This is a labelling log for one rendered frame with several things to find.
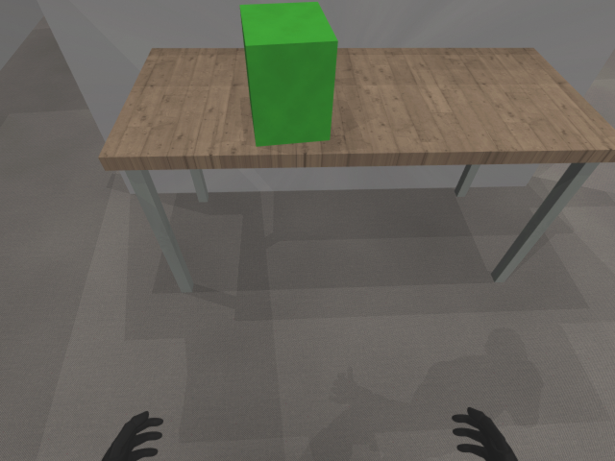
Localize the table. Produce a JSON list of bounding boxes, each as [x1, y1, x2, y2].
[[98, 48, 615, 293]]

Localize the robot left hand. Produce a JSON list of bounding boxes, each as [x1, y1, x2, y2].
[[102, 411, 163, 461]]

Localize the robot right hand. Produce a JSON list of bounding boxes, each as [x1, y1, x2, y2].
[[452, 407, 518, 461]]

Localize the carton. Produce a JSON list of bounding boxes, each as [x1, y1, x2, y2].
[[239, 2, 338, 147]]

